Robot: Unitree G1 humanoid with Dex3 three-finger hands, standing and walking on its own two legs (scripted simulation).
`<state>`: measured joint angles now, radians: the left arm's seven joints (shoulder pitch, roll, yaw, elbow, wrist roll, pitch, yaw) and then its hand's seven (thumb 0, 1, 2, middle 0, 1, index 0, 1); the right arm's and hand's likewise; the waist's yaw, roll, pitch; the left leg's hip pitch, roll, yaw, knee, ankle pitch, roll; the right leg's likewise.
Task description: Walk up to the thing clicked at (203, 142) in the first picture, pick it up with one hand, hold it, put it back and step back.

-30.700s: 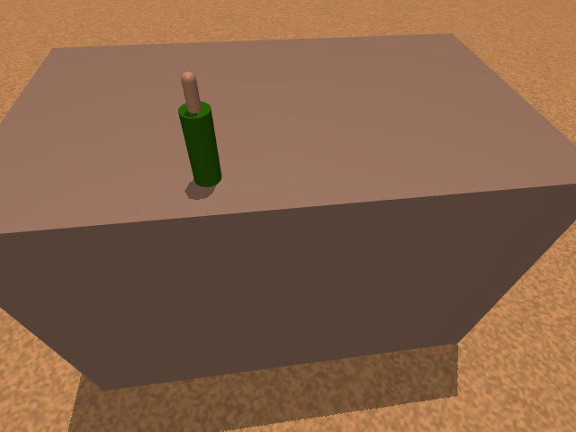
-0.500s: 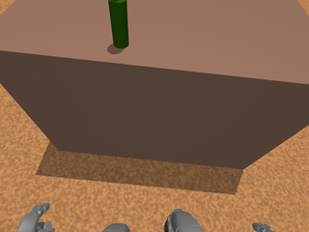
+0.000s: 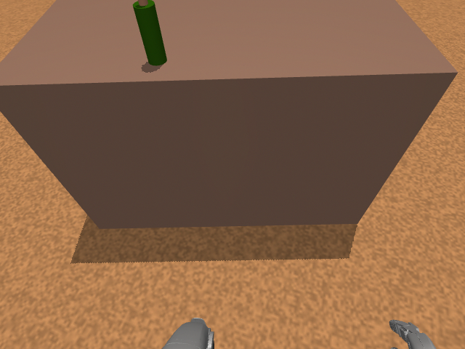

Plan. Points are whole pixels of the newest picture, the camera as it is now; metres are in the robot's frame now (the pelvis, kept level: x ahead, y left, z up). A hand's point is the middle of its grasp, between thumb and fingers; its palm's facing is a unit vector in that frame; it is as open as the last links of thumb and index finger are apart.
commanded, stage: step back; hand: left
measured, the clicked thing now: (148, 22) +0.82 +0.25 +0.15
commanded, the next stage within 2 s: stand in 1.82 s
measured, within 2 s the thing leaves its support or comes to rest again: neither
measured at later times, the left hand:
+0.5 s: hand out of the picture -0.05 +0.24 -0.14, palm faces +0.10 -0.94 -0.33, open 7.4 cm
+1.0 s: hand out of the picture -0.25 +0.23 -0.14, palm faces +0.11 -0.89 -0.44, open 7.4 cm
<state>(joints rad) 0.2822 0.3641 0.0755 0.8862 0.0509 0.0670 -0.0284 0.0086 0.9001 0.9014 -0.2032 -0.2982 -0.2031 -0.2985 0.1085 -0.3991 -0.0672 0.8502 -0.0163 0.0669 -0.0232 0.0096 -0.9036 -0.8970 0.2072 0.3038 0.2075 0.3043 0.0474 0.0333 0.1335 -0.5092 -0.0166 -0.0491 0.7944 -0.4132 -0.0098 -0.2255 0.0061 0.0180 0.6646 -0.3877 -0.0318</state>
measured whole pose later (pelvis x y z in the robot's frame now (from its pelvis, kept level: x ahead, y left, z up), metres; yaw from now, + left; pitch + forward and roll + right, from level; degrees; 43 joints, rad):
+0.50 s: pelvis -0.16 -0.03 +0.00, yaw +6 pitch -2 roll -1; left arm 0.11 0.37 0.07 0.79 0.02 0.09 -0.01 0.01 0.90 0.90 -0.20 -0.30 -0.20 -0.30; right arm 0.19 -0.36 -0.03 0.87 -0.04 0.03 -0.03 0.01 -0.90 -0.90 0.21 0.30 0.21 0.30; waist 0.00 -0.03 0.14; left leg -0.31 0.02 -0.02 0.61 -0.26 0.01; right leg -0.47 0.09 0.11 1.20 -0.51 -0.01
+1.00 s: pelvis -0.27 -0.06 +0.00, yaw +6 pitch -3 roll +3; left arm 0.23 0.41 0.06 0.94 0.04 0.00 0.01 0.01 0.90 0.90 -0.21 -0.30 -0.20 -0.30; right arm 0.19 -0.36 -0.05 0.99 -0.04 0.02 0.01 0.01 -0.91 -0.90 0.20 0.30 0.20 0.30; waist 0.05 -0.03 0.10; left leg -0.24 -0.05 -0.02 0.59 -0.29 0.00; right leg -0.28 -0.08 0.03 0.71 -0.38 0.00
